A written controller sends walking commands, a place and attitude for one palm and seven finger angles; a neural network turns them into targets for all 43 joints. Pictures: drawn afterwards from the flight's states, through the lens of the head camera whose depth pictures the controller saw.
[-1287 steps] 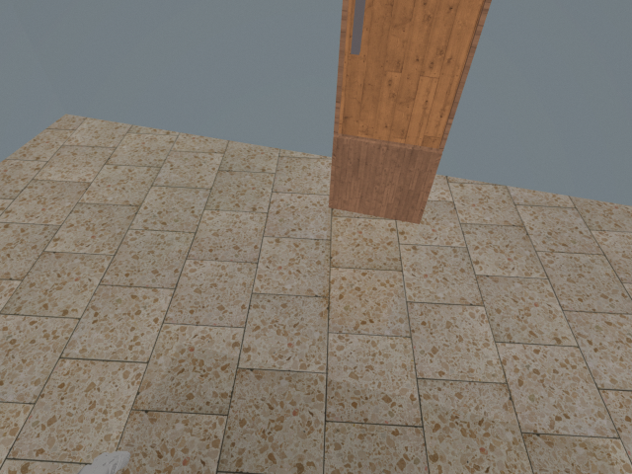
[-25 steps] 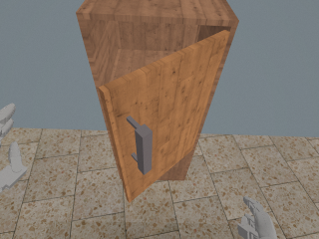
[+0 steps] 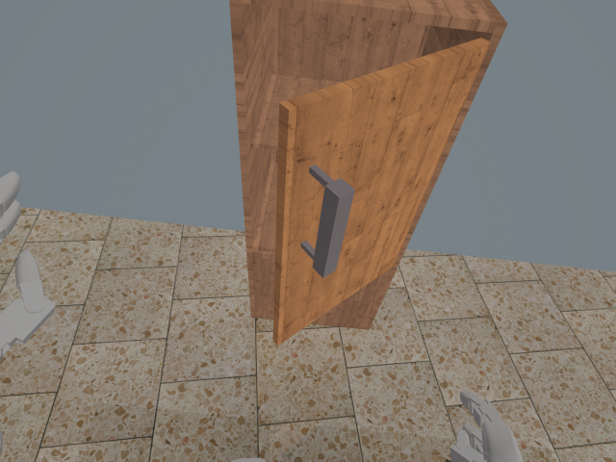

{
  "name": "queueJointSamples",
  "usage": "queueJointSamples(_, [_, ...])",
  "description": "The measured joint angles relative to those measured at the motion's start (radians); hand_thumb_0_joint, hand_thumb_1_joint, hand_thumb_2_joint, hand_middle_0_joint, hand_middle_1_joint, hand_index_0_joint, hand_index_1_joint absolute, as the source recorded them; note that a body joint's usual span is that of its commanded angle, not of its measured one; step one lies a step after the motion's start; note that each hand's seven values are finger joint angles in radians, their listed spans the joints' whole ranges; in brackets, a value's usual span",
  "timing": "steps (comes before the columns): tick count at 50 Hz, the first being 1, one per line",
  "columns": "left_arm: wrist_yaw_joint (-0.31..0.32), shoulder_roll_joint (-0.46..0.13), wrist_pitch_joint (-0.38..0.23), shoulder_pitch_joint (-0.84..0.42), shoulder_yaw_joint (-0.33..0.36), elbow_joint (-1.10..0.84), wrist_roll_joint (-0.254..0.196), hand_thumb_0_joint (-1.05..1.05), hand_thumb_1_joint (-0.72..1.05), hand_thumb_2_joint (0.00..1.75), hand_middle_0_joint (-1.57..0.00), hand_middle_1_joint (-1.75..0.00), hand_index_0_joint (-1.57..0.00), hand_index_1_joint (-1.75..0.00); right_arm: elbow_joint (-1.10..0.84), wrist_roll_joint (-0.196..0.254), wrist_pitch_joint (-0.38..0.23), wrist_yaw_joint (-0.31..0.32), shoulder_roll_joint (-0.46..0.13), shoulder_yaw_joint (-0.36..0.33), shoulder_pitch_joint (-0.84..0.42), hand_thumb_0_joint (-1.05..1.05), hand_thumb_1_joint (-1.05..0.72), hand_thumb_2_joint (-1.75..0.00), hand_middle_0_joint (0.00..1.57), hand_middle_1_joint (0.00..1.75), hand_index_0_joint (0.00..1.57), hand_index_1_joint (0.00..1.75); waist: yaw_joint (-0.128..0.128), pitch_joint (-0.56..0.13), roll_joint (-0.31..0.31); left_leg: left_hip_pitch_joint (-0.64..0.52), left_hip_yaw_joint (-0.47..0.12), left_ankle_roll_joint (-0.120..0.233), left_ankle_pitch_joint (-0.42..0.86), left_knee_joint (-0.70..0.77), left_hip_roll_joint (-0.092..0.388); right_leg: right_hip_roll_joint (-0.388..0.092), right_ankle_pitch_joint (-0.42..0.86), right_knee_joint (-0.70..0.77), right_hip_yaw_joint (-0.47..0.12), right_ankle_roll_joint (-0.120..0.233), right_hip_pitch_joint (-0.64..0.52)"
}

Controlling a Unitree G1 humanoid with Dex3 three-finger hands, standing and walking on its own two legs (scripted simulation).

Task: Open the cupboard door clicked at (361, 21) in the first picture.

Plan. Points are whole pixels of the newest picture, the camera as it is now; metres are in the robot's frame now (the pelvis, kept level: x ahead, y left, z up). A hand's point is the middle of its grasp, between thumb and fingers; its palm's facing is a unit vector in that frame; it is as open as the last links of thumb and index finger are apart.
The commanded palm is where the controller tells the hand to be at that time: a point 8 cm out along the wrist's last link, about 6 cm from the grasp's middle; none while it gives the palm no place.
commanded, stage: step back with the hand held close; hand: left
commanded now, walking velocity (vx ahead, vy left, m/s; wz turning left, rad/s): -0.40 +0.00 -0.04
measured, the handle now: (320, 223) +0.42 +0.02 +0.08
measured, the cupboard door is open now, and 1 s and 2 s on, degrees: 42 42 42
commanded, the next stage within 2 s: stop stepping back and stand still in 0.10 s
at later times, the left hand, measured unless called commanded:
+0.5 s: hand out of the picture +0.06 +0.26 +0.18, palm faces +0.37 -0.82 -0.44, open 7.4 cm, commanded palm +0.04 +0.29 +0.19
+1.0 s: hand out of the picture +0.02 +0.26 +0.18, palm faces +0.44 -0.77 -0.46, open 7.4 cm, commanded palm -0.02 +0.28 +0.19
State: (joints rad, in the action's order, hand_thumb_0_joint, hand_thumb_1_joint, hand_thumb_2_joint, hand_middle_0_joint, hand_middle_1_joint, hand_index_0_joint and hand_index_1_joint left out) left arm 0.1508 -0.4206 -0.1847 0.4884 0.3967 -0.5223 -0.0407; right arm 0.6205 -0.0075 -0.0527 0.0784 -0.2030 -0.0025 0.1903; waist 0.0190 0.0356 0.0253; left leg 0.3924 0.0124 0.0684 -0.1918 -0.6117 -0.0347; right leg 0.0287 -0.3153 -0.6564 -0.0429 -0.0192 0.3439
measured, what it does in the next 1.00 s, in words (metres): walks backwards: right foot, then left foot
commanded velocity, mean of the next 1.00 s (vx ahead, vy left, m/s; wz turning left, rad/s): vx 0.10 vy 0.01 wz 0.00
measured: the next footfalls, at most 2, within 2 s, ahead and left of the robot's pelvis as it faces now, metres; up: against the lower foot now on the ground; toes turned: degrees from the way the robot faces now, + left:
right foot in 0.36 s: -0.21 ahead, -0.09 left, +0.00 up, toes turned -6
left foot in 0.54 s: -0.04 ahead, +0.09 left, +0.00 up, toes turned -3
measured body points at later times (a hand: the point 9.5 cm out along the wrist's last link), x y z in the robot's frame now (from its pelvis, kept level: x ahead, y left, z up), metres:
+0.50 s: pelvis -0.12 +0.01 +0.00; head -0.15 +0.03 +0.45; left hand +0.04 +0.31 +0.21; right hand -0.01 -0.24 -0.08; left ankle -0.06 +0.09 -0.71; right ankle -0.25 -0.08 -0.72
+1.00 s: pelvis -0.18 +0.00 +0.02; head -0.21 -0.02 +0.47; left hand -0.01 +0.30 +0.20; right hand -0.06 -0.25 -0.09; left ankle -0.14 +0.13 -0.64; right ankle -0.20 -0.07 -0.72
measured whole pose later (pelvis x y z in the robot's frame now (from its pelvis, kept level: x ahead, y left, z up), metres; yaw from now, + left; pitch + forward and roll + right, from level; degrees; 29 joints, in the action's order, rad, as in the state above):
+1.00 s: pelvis -0.18 +0.00 +0.02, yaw -5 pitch -1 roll +1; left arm 0.14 -0.37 -0.21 0.53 0.42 -0.34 -0.04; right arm 0.71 -0.01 -0.09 0.06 -0.23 -0.01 0.26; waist 0.05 -0.05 -0.01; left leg 0.55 0.01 0.00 -0.25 -1.09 0.01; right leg 0.02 -0.27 -0.45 0.08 0.07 0.17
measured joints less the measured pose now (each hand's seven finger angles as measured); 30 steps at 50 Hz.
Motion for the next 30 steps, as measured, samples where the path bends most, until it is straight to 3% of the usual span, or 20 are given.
queueJointSamples(4, [0.003, -0.022, 0.000, -0.021, 0.041, 0.012, -0.011, 0.01, 0.89, 0.90, -0.21, -0.30, -0.22, -0.30, -0.014, -0.018, -0.040, -0.015, 0.020, -0.003, -0.029, 0.02, -0.91, -0.90, 0.20, 0.30, 0.20, 0.30, -0.019, 0.018, -0.017, 0.011, 0.002, 0.015, 0.069, 0.078, 0.030, 0.058, -0.152, -0.283, -0.017, 0.008, 0.063])
queueJointSamples(8, [0.005, -0.028, 0.004, 0.039, 0.044, -0.067, -0.023, 0.02, 0.89, 0.90, -0.21, -0.30, -0.21, -0.30, -0.021, -0.011, -0.055, -0.040, 0.040, 0.005, -0.026, 0.01, -0.91, -0.90, 0.20, 0.30, 0.20, 0.30, -0.018, -0.005, -0.013, 0.025, 0.017, 0.011, 0.152, 0.174, 0.063, 0.056, -0.170, -0.333, 0.006, 0.001, 0.024])
queueJointSamples(12, [0.000, -0.029, 0.011, 0.074, 0.018, -0.104, -0.034, 0.01, 0.89, 0.90, -0.21, -0.30, -0.21, -0.30, -0.016, -0.012, -0.057, -0.043, 0.048, 0.013, -0.022, 0.01, -0.91, -0.90, 0.20, 0.30, 0.20, 0.30, -0.023, -0.034, -0.012, 0.043, 0.023, 0.002, 0.242, 0.278, 0.078, 0.048, -0.212, -0.201, 0.046, 0.013, -0.084])
queueJointSamples(16, [-0.006, -0.066, 0.021, 0.096, 0.033, -0.098, -0.047, 0.01, 0.89, 0.90, -0.21, -0.30, -0.21, -0.30, -0.031, -0.010, -0.056, -0.042, 0.051, 0.019, -0.009, 0.01, -0.91, -0.90, 0.20, 0.30, 0.20, 0.30, -0.038, -0.053, 0.003, 0.084, 0.021, -0.038, 0.264, 0.337, 0.050, 0.049, -0.212, 0.137, 0.106, 0.052, -0.254])
queueJointSamples(18, [-0.010, -0.088, 0.013, 0.121, 0.064, -0.108, -0.050, 0.01, 0.89, 0.90, -0.21, -0.30, -0.21, -0.30, -0.041, -0.008, -0.051, -0.043, 0.041, 0.026, -0.019, 0.01, -0.91, -0.90, 0.20, 0.30, 0.20, 0.30, -0.021, -0.042, 0.031, 0.161, 0.048, -0.066, 0.151, 0.224, 0.024, 0.022, -0.103, 0.277, 0.095, 0.076, -0.293])
queueJointSamples(20, [-0.020, -0.068, 0.016, 0.143, 0.045, -0.107, -0.054, 0.01, 0.89, 0.90, -0.21, -0.30, -0.22, -0.30, 0.000, -0.012, -0.030, -0.040, 0.015, 0.022, -0.015, 0.01, -0.91, -0.90, 0.20, 0.30, 0.20, 0.30, -0.011, -0.030, -0.018, 0.207, 0.006, -0.078, 0.013, -0.015, 0.029, 0.046, -0.071, 0.241, 0.098, 0.072, -0.291])
queueJointSamples(22, [-0.028, -0.063, 0.015, 0.179, 0.040, -0.100, -0.054, 0.01, 0.89, 0.90, -0.21, -0.30, -0.22, -0.30, 0.038, 0.001, -0.016, -0.040, 0.009, 0.017, 0.039, 0.01, -0.91, -0.90, 0.20, 0.30, 0.20, 0.30, 0.004, -0.076, -0.016, 0.198, -0.003, -0.083, -0.017, -0.193, 0.012, 0.038, -0.084, 0.231, 0.087, 0.061, -0.301])
queueJointSamples(25, [-0.022, -0.036, 0.006, 0.160, 0.046, -0.046, -0.038, 0.01, 0.88, 0.90, -0.21, -0.30, -0.22, -0.30, 0.072, 0.012, -0.016, -0.023, 0.002, 0.015, 0.113, 0.02, -0.91, -0.90, 0.20, 0.30, 0.20, 0.30, 0.023, -0.131, 0.008, 0.064, 0.028, -0.064, -0.051, -0.154, 0.025, 0.018, -0.100, 0.217, 0.067, 0.050, -0.318])
queueJointSamples(27, [-0.008, -0.005, 0.003, 0.082, 0.035, 0.024, -0.025, 0.01, 0.88, 0.90, -0.21, -0.30, -0.22, -0.30, 0.079, 0.012, -0.031, -0.005, -0.018, 0.010, 0.139, 0.02, -0.91, -0.90, 0.20, 0.30, 0.20, 0.30, 0.015, -0.141, 0.003, -0.042, 0.030, -0.034, -0.103, -0.027, 0.029, 0.009, -0.133, 0.156, 0.079, 0.042, -0.302])
queueJointSamples(30, [0.015, 0.054, 0.025, -0.065, 0.018, 0.151, -0.013, 0.01, 0.89, 0.90, -0.21, -0.30, -0.22, -0.30, 0.090, 0.009, -0.044, 0.012, -0.031, 0.001, 0.101, 0.02, -0.91, -0.90, 0.20, 0.30, 0.20, 0.30, -0.003, -0.090, 0.012, -0.050, 0.049, 0.008, -0.079, -0.021, -0.002, -0.021, -0.167, -0.040, 0.057, 0.027, -0.216])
